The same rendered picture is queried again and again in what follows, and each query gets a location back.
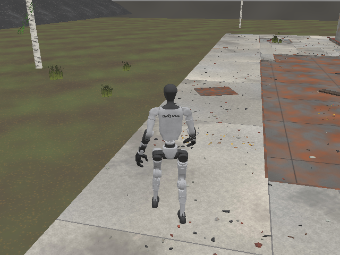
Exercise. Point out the robot right forearm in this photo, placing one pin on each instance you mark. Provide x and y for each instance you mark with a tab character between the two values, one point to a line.
193	136

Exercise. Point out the right robot thigh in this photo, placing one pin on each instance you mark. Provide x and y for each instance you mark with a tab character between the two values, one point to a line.
182	161

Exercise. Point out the left robot upper arm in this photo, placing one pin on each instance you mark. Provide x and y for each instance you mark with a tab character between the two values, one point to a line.
151	121

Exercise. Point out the left robot hand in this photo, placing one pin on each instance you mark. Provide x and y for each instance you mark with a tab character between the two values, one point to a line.
138	159

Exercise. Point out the robot left forearm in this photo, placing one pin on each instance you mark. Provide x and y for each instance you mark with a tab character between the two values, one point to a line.
143	143

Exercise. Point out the right robot hand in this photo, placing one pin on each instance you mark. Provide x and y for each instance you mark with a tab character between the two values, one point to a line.
190	144

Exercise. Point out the humanoid robot torso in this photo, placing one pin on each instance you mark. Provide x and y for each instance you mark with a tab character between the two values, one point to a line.
170	128

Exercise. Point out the right robot upper arm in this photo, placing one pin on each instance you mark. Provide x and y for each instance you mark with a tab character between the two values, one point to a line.
189	120

